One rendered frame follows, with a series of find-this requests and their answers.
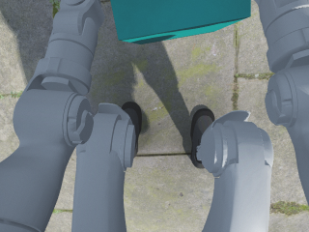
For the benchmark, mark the robot thigh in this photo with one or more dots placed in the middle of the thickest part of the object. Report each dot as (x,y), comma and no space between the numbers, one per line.
(98,196)
(235,153)

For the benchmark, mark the right robot upper arm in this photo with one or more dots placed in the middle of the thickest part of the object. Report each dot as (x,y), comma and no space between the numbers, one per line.
(287,104)

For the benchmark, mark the carton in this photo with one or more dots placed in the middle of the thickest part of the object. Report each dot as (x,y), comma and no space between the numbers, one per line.
(150,21)

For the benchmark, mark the left robot thigh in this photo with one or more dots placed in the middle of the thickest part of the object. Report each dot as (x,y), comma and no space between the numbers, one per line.
(98,196)

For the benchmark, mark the left robot forearm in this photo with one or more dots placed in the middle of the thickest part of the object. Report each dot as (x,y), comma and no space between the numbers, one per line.
(70,50)

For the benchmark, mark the left robot upper arm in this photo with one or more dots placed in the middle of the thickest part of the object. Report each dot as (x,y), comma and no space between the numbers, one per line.
(49,125)

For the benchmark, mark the right robot forearm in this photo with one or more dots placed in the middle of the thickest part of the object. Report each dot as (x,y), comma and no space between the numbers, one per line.
(286,28)

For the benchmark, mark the right robot thigh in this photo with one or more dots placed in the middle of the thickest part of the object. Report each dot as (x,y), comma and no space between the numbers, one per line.
(235,153)

